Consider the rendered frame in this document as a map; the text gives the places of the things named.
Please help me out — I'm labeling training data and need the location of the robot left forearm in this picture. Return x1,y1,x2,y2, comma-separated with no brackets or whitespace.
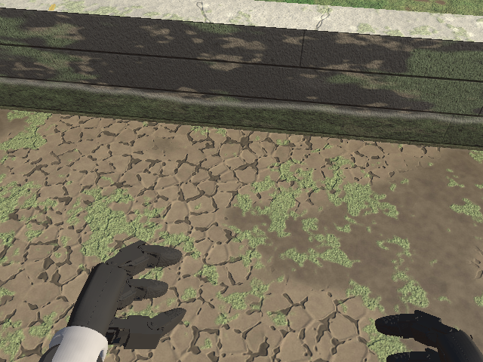
39,326,108,362

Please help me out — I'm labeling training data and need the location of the right robot hand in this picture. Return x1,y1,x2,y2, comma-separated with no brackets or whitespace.
375,310,483,362

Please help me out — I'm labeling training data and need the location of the left robot hand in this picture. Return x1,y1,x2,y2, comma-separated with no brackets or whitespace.
66,240,186,349

